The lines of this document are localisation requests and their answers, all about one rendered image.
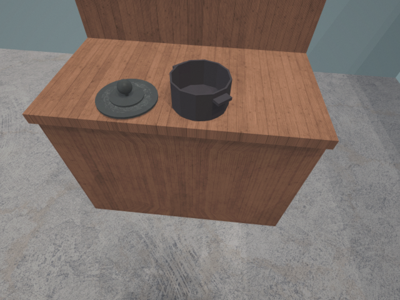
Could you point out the knob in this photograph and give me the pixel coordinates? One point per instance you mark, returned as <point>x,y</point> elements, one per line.
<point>124,86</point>

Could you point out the pot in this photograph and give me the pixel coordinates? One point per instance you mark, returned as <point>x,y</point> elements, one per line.
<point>200,89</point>

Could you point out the lid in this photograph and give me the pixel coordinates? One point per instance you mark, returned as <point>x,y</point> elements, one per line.
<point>111,103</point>

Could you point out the table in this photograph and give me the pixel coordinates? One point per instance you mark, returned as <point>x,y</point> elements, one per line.
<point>245,166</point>

